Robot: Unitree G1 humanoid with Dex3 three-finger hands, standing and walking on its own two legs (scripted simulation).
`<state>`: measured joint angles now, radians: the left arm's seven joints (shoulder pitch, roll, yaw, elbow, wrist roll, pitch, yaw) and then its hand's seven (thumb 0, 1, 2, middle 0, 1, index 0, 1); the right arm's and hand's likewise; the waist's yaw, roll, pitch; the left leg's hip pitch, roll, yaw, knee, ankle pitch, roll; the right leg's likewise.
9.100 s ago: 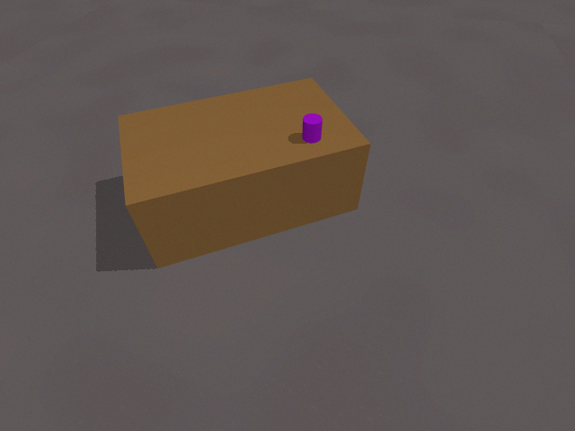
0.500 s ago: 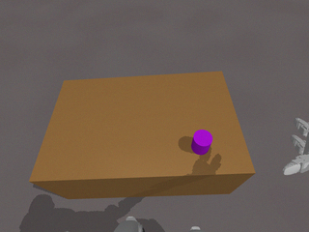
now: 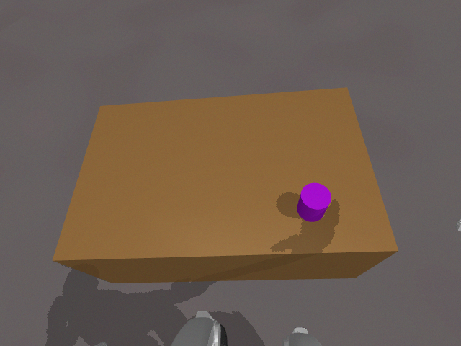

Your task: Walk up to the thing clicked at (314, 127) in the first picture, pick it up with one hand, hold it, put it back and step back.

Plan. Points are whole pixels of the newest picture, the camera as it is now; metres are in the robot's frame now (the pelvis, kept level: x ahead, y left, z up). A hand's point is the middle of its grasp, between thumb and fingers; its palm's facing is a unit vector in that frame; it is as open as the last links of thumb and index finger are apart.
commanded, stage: go down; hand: right
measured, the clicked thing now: (313, 202) +0.49 -0.16 -0.28
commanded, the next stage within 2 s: approach in 0.62 s
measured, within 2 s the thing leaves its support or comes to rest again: neither
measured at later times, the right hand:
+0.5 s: hand out of the picture +0.40 -0.35 +0.02, palm faces +0.09 +0.99 -0.09, open 17.5 cm
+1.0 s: hand (450, 174) +0.43 -0.34 -0.01, palm faces +0.07 +1.00 -0.04, open 17.6 cm
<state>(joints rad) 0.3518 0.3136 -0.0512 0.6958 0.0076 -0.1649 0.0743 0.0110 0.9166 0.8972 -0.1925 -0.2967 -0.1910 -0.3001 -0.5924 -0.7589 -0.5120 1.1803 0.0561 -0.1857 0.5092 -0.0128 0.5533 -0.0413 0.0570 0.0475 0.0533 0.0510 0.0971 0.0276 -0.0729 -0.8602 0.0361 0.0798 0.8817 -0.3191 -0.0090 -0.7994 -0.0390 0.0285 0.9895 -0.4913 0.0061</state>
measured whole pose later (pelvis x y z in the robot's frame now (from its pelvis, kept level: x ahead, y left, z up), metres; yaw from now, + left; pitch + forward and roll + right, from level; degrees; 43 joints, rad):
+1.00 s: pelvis -0.01 -0.01 -0.05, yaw +1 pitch +26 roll +3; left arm 0.34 0.34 -0.08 0.65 0.03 -0.16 0.03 0.01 0.89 0.91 -0.20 -0.29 -0.19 -0.30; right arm -0.72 -0.81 -0.57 1.27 0.17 -0.41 0.60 -0.01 0.57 -0.08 0.04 0.06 0.04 0.06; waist 0.13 0.03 -0.13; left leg -1.16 0.04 0.07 1.11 -0.40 -0.02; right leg -1.10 -0.04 0.03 1.24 -0.59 -0.01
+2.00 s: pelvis -0.08 -0.01 -0.28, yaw +1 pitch +36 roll +4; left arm 0.28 0.31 -0.05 0.64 0.07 -0.06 -0.04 0.01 0.91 0.90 -0.19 -0.30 -0.19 -0.30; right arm -1.05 -0.53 -0.44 1.15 0.01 -0.44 0.18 -0.01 0.49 -0.04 0.06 0.04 0.05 0.04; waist 0.23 -0.03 -0.15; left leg -2.06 0.10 0.03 1.92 -0.48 -0.02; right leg -1.99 0.02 0.04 2.07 -0.72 -0.02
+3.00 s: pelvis -0.08 -0.01 -0.27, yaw -1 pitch +37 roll +4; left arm 0.26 0.30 -0.04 0.64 0.08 0.01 -0.06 0.01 0.91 0.89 -0.20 -0.30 -0.20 -0.31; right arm -1.13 -0.46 -0.33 1.16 0.00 -0.48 0.07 0.00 0.30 -0.75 0.76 0.78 0.86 0.80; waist 0.22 -0.01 -0.13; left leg -2.07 0.12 0.02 1.92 -0.50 -0.02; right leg -2.00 0.04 0.04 2.06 -0.71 -0.02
